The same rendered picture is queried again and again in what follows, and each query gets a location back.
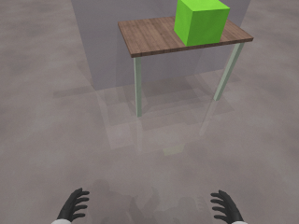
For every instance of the robot right hand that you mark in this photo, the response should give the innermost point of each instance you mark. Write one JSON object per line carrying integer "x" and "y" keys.
{"x": 230, "y": 209}

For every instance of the robot left hand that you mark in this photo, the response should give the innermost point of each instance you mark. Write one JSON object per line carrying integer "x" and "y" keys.
{"x": 70, "y": 207}

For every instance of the carton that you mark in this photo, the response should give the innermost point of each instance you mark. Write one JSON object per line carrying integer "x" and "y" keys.
{"x": 200, "y": 22}

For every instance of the table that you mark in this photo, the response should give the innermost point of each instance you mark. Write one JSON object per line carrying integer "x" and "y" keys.
{"x": 155, "y": 36}

